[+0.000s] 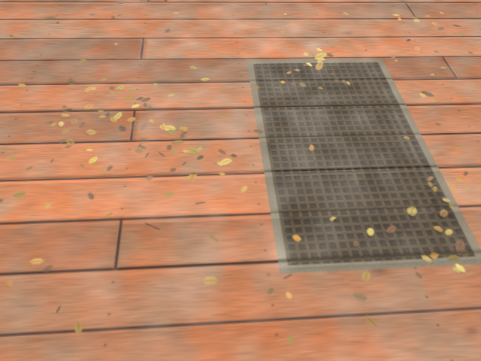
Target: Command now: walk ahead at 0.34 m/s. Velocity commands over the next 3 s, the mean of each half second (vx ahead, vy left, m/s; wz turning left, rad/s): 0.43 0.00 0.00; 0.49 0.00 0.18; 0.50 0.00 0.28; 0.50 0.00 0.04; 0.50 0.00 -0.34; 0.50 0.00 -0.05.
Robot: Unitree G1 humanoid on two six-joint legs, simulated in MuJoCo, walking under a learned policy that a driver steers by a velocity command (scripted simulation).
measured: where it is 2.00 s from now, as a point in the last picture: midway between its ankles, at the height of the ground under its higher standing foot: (195, 202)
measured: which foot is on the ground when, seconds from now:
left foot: down 0.00-0.46, up 0.48-0.96, down 0.98-1.00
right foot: up 0.00-0.42, down 0.44-1.00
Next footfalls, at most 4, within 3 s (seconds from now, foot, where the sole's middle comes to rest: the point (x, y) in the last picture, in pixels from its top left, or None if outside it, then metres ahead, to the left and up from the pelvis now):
0.44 right None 0.39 -0.11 -0.77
0.98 left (191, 311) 0.67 0.14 -0.77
1.50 right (236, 219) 1.01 0.01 -0.77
2.04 left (153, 172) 1.22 0.33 -0.77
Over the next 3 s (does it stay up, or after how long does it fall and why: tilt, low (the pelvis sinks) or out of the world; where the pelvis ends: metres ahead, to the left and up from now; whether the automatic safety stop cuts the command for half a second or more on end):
stays up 1.60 0.21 0.01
